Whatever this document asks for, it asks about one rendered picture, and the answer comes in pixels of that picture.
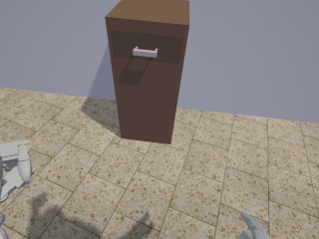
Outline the cabinet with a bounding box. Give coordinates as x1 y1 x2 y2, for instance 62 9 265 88
105 0 189 144

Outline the drawer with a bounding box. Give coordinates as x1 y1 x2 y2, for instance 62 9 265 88
112 30 182 64

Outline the robot right hand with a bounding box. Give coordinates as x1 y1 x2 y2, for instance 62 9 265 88
238 211 270 239

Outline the handle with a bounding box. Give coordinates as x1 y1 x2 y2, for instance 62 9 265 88
133 46 158 58

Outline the robot left hand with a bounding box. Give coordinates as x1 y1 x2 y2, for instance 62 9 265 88
0 139 35 206

